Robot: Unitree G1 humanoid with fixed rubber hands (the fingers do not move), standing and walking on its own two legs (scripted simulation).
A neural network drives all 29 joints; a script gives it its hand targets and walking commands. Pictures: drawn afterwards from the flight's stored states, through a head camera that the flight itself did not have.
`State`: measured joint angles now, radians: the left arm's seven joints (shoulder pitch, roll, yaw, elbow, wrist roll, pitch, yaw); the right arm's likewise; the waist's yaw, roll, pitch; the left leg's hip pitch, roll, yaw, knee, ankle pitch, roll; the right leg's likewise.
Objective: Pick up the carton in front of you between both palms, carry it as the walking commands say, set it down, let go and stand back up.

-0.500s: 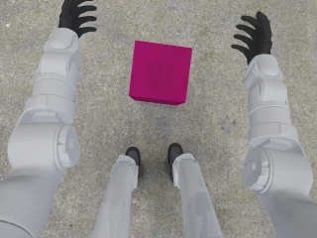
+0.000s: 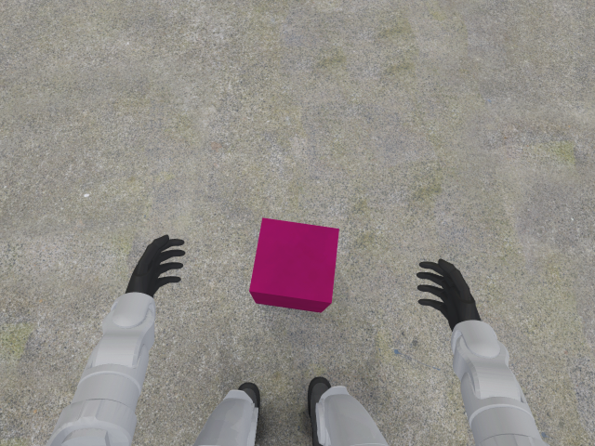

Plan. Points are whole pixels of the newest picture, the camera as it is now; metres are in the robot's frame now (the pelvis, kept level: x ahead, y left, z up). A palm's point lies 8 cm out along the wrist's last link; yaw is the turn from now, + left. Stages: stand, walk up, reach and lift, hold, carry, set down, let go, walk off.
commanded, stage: let go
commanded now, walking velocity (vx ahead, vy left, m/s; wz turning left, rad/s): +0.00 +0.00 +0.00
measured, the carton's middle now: (294, 269) +0.46 -0.02 -0.62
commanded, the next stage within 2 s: stand in 0.78 s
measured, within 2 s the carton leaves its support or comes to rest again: neither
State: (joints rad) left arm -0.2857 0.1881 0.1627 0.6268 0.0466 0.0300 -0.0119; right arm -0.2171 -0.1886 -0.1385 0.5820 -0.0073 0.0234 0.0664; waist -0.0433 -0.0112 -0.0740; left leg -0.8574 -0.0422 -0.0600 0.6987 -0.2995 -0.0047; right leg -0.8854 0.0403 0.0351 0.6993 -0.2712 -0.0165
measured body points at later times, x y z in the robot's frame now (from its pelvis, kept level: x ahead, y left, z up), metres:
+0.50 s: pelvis +0.02 +0.02 +0.04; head +0.04 +0.02 +0.48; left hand +0.20 +0.25 -0.04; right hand +0.19 -0.22 -0.04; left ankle +0.00 +0.12 -0.71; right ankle +0.01 -0.10 -0.71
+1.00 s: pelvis +0.03 +0.01 +0.03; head +0.02 +0.00 +0.48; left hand +0.17 +0.29 -0.06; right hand +0.18 -0.27 -0.06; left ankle +0.00 +0.12 -0.71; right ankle +0.01 -0.10 -0.71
